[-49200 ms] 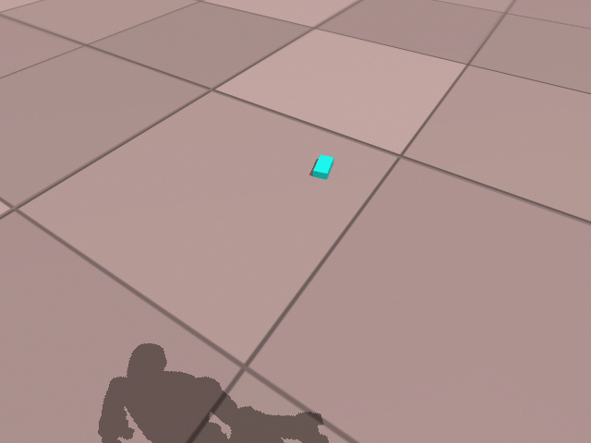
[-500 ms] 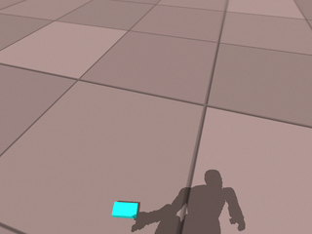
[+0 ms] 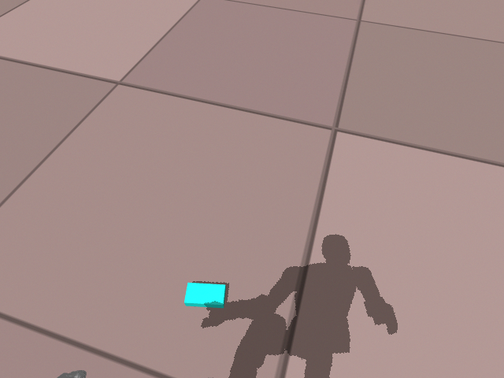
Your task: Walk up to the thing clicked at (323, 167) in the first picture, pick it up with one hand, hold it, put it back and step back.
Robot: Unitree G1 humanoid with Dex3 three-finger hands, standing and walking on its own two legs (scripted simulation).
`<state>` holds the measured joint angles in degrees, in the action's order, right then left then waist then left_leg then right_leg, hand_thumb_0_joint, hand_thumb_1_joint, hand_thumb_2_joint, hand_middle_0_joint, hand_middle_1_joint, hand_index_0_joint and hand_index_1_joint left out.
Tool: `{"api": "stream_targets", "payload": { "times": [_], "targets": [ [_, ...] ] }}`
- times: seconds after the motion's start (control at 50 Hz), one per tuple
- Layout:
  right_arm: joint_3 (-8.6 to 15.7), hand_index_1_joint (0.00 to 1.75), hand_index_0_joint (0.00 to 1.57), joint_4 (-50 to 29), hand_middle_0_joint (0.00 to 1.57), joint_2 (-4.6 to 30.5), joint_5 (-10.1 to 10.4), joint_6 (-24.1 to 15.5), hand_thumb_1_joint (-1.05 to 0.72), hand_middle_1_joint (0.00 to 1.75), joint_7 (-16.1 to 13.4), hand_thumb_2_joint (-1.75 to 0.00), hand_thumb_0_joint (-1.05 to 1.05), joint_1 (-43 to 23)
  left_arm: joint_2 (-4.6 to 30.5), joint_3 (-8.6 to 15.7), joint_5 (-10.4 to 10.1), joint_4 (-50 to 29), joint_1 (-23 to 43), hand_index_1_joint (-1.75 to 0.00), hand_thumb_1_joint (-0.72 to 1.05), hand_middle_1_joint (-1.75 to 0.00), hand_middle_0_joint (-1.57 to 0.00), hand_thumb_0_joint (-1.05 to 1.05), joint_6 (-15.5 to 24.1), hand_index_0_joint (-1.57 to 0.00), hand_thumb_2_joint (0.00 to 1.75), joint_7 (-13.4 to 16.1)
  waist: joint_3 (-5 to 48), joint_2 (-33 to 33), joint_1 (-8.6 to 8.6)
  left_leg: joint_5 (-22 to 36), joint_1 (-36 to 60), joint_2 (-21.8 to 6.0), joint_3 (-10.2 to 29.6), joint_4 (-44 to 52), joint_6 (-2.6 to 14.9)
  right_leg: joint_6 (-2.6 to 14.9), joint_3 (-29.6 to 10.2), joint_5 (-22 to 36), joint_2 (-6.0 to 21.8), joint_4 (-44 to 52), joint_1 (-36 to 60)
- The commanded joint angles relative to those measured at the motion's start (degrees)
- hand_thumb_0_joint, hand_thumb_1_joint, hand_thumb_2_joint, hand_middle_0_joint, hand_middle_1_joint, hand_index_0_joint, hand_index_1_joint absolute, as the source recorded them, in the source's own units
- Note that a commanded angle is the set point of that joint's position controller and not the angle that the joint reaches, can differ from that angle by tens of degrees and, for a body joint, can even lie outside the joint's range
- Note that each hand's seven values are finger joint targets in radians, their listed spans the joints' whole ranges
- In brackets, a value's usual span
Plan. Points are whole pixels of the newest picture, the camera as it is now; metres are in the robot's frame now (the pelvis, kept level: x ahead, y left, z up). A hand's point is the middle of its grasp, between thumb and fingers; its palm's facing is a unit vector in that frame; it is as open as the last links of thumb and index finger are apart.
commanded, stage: step back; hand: left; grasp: from above
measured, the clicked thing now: (205, 295) +0.50 +0.17 -0.73
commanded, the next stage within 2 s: none
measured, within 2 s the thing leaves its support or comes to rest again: neither
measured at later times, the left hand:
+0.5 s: hand out of the picture -0.02 +0.25 -0.14, palm faces -0.08 -0.91 -0.41, open 7.4 cm
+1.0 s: hand out of the picture -0.11 +0.27 -0.14, palm faces -0.01 -0.92 -0.38, open 7.4 cm
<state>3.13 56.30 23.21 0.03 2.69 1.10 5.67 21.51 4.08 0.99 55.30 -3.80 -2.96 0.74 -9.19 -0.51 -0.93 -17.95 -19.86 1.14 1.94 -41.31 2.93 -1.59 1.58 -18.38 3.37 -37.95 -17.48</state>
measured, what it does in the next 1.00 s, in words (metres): walks backwards: right foot, then left foot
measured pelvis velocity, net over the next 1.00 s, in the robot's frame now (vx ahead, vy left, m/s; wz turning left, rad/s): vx -0.23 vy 0.01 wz -0.02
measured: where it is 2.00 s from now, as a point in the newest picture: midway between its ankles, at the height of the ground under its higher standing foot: outside the picture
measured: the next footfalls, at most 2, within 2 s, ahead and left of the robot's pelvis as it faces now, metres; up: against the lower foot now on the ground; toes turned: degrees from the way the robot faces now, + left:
right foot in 0.40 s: -0.09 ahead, -0.13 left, +0.00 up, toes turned -2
left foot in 0.78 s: -0.15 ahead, +0.12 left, +0.00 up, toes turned -2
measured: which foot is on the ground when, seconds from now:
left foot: down 0.00-0.44, up 0.46-0.76, down 0.78-1.00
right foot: down 0.00-0.02, up 0.04-0.38, down 0.40-0.80, up 0.82-1.00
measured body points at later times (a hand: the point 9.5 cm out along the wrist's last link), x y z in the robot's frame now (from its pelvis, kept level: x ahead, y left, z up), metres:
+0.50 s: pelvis -0.11 -0.01 +0.00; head -0.05 -0.04 +0.45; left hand -0.02 +0.29 -0.11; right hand -0.02 -0.33 -0.13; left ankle -0.02 +0.11 -0.68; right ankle -0.13 -0.13 -0.72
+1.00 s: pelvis -0.23 +0.01 +0.01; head -0.17 +0.02 +0.46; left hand -0.11 +0.32 -0.11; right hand -0.12 -0.30 -0.09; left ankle -0.19 +0.12 -0.72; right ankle -0.27 -0.14 -0.64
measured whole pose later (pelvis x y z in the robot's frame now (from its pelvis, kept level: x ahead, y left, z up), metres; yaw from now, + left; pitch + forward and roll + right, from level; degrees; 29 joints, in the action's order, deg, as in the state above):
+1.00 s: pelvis -0.23 +0.01 +0.01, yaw -1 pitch -2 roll -1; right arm 2.0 48.0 20.0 -1.6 1.6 -0.4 6.4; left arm 22.8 4.7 0.4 46.7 -8.3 -3.3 1.6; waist -10.2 1.6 -0.1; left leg -14.0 -17.5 -0.3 0.7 -33.3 1.7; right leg -0.7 -7.9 -29.9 -5.5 -67.2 -25.2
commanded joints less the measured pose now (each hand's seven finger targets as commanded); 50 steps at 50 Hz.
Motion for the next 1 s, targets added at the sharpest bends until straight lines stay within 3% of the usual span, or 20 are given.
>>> {"api": "stream_targets", "payload": {
  "times": [0.0,0.02,0.12,0.24,0.32,0.36,0.38,0.4,0.42,0.44,0.48,0.5,0.6,0.68,0.74,0.76,0.78,0.8,0.86,0.98],
  "targets": [
    [4.1,0.30,0.20,-3.2,0.20,16.4,-1.4,-1.9,-0.90,0.30,-0.6,-0.90,0.00,5.9,8.9,2.3,-0.9,-7.6,3.6,-0.30,0.90,-0.30,-0.20,0.00,0.7,-0.20,0.90,1.3,8.3,-12.7,-1.07,32.1,6.1,-17.6,25.2,21.6,6.11,4.13,-4.8,-15.4,-8.7,-16.4,-9.6],
    [4.7,0.30,0.20,-4.5,0.20,19.1,-1.8,-2.3,-0.90,0.30,-0.8,-0.90,0.00,4.4,9.7,2.7,-0.3,-7.0,1.6,-0.30,0.90,-0.30,-0.20,0.00,0.5,-0.20,0.90,1.8,10.7,-11.9,-1.07,30.2,5.7,-20.8,31.3,22.1,9.98,3.89,-11.8,-21.0,-9.9,-23.5,-8.7],
    [3.5,0.30,0.20,-8.3,0.20,11.4,-1.9,-2.7,-0.90,0.30,-2.5,-0.90,0.00,-1.2,11.6,3.0,-0.6,-4.6,-5.8,-0.30,0.90,-0.30,-0.20,0.00,0.1,-0.20,0.90,1.5,13.4,-6.8,2.61,24.6,10.8,-15.2,15.8,17.8,9.50,2.54,-12.4,-10.9,-8.2,-34.8,-9.6],
    [3.9,0.30,0.20,-9.5,0.20,12.2,-1.6,-2.5,-0.90,0.30,-2.8,-0.90,0.00,3.2,10.5,3.0,-0.3,-8.2,-4.6,-0.30,0.90,-0.30,-0.20,0.00,0.8,-0.20,0.90,0.9,12.7,-6.5,-1.13,27.0,17.2,-17.1,13.7,16.1,12.53,-0.04,-9.5,-12.8,-6.2,-20.3,-9.4],
    [3.8,0.30,0.20,-10.6,0.20,13.6,-1.7,-1.6,-0.90,0.30,-2.6,-0.90,0.00,1.6,10.1,3.6,-0.2,-6.7,-9.6,-0.30,0.90,-0.30,-0.20,0.00,1.4,-0.20,0.90,0.1,15.5,-9.1,-0.34,20.1,11.8,-15.0,11.9,15.1,9.51,1.22,-3.6,-7.7,-4.3,-1.1,1.4],
    [3.7,0.30,0.20,-10.7,0.20,13.9,-1.1,-1.0,-0.90,0.30,-2.3,-0.90,0.00,-0.3,9.5,3.9,0.1,-4.1,-16.0,-0.30,0.90,-0.30,-0.20,0.00,1.6,-0.20,0.90,-0.2,15.7,-9.1,2.46,13.0,3.7,-12.7,9.6,13.1,5.95,3.11,-1.2,1.8,-4.7,10.9,10.6],
    [3.2,0.30,0.20,-10.8,0.20,12.1,-0.7,-0.8,-0.90,0.30,-2.1,-0.90,0.00,0.1,11.3,4.3,1.0,-4.5,-16.3,-0.30,0.90,-0.30,-0.20,0.00,2.0,-0.20,0.90,-0.1,14.1,-4.7,2.49,5.2,-2.9,-9.8,8.1,10.3,2.62,4.74,-7.2,1.0,-1.5,14.0,12.3],
    [2.2,0.30,0.20,-11.3,0.20,8.6,-0.3,-0.8,-0.90,0.30,-1.9,-0.90,0.00,0.9,15.5,5.4,1.5,-6.3,-13.9,-0.30,0.90,-0.30,-0.20,0.00,2.4,-0.20,0.90,-0.1,11.2,9.4,1.58,-8.1,-12.8,-1.0,3.3,-1.0,-1.44,9.01,-25.0,-2.5,10.2,19.0,11.6],
    [3.0,0.30,0.20,-11.7,0.20,9.3,-0.5,-0.6,-0.90,0.30,-2.7,-0.90,0.00,-2.5,21.7,6.5,1.5,-9.3,-8.7,-0.30,0.90,-0.30,-0.20,0.00,2.2,-0.20,0.90,0.0,7.3,17.9,4.53,-16.7,-10.5,5.4,3.7,-16.2,-3.36,18.95,-35.8,0.6,20.9,23.8,-2.5],
    [3.5,0.30,0.20,-10.7,0.20,11.0,-0.8,-0.5,-0.90,0.30,-2.9,-0.90,0.00,-1.5,19.7,6.1,1.3,-11.1,-5.2,-0.30,0.90,-0.30,-0.20,0.00,2.7,-0.20,0.90,0.2,4.9,12.6,2.69,-15.3,-8.8,4.1,9.0,-24.2,-3.93,19.47,-34.0,7.1,20.5,22.2,-5.8],
    [2.9,0.30,0.20,-8.3,0.20,9.4,0.3,-0.8,-0.90,0.30,-2.7,-0.90,0.00,4.9,13.6,4.5,0.9,-12.2,1.8,-0.30,0.90,-0.30,-0.20,0.00,3.1,-0.20,0.90,0.8,5.4,5.9,-2.63,-8.0,-8.8,7.3,10.1,-27.0,-2.96,12.31,-15.2,25.3,9.1,15.2,-0.7],
    [2.4,0.30,0.20,-8.2,0.20,9.1,0.5,-1.1,-0.90,0.30,-2.9,-0.90,0.00,5.8,13.7,4.7,1.1,-12.8,1.8,-0.30,0.90,-0.30,-0.20,0.00,3.0,-0.20,0.90,0.9,7.0,8.7,-2.28,-7.4,-8.7,7.7,8.0,-27.6,-3.24,11.84,-13.2,27.5,8.7,14.2,1.3],
    [1.9,0.30,0.20,-10.0,0.20,9.4,-0.3,-1.2,-0.90,0.30,-3.2,-0.90,0.00,3.0,12.0,4.2,0.9,-13.1,-6.8,-0.30,0.90,-0.30,-0.20,0.00,2.6,-0.20,0.90,1.7,9.4,9.0,3.73,-11.7,-12.4,4.5,5.5,-17.8,-4.54,14.74,-14.4,34.4,11.6,9.8,16.1],
    [2.3,0.30,0.20,-10.1,0.20,9.0,-0.7,-1.8,-0.90,0.30,-2.7,-0.90,0.00,5.0,13.5,3.9,0.4,-14.2,-6.5,-0.30,0.90,-0.30,-0.20,0.00,2.0,-0.20,0.90,1.8,12.3,12.2,3.01,-10.4,-4.1,0.3,1.4,0.9,-2.66,13.70,-14.6,38.1,11.9,5.8,16.7],
    [3.5,0.30,0.20,-8.5,0.20,10.1,-1.5,-2.5,-0.90,0.30,-2.3,-0.90,0.00,9.4,12.6,2.9,-0.5,-15.6,-3.8,-0.30,0.90,-0.30,-0.20,0.00,1.2,-0.20,0.90,1.2,14.1,6.3,0.08,13.9,9.4,-2.2,2.1,18.0,-0.75,7.62,-10.2,26.6,6.9,-1.0,7.1],
    [4.6,0.30,0.20,-9.5,0.20,14.6,-2.3,-2.7,-0.90,0.30,-2.3,-0.90,0.00,7.9,10.6,2.5,-0.8,-15.7,-6.3,-0.30,0.90,-0.30,-0.20,0.00,1.0,-0.20,0.90,1.0,14.8,-4.6,1.23,25.2,15.0,-13.3,16.7,18.0,3.33,4.35,-7.0,11.9,-0.4,-9.0,-3.2],
    [5.1,0.30,0.20,-10.6,0.20,19.3,-1.4,-2.6,-0.90,0.30,-1.7,-0.90,0.00,5.3,10.9,3.1,-1.1,-16.1,-3.1,-0.30,0.90,-0.30,-0.20,0.00,1.0,-0.20,0.90,1.5,13.6,-13.0,-0.87,34.6,10.1,-22.3,25.2,19.8,12.49,2.63,-4.5,-17.8,-8.5,-18.6,-6.9],
    [5.4,0.30,0.20,-10.4,0.20,19.1,-1.7,-2.7,-0.90,0.30,-1.8,-0.90,0.00,6.1,11.8,3.6,-0.2,-15.4,-0.8,-0.30,0.90,-0.30,-0.20,0.00,0.8,-0.20,0.90,2.2,12.2,-9.7,-2.68,32.7,5.0,-24.0,27.6,20.0,15.25,2.74,-11.5,-21.7,-9.0,-28.1,-6.4],
    [3.4,0.30,0.20,-11.5,0.20,13.0,-1.8,-2.5,-0.90,0.30,-2.5,-0.90,0.00,-0.6,10.9,3.5,-1.3,-12.6,-5.7,-0.30,0.90,-0.30,-0.20,0.00,0.7,-0.20,0.90,1.8,9.6,-5.6,2.10,32.1,7.2,-15.8,12.3,16.8,10.17,3.20,-12.9,-12.4,-9.0,-36.4,-10.5],
    [3.4,0.30,0.20,-12.4,0.20,11.7,-1.7,-2.3,-0.90,0.30,-2.7,-0.90,0.00,3.2,10.5,3.5,-0.3,-12.6,-6.4,-0.30,0.90,-0.30,-0.20,0.00,1.5,-0.20,0.90,1.0,10.6,-7.7,-1.34,30.3,15.5,-15.7,10.8,14.7,12.81,-0.67,-8.2,-11.8,-7.2,-23.0,-10.8]
  ]
}}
